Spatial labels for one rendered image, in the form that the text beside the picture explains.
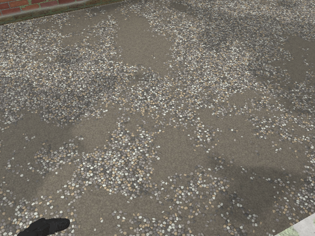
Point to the left robot hand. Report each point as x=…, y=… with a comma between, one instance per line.
x=44, y=227

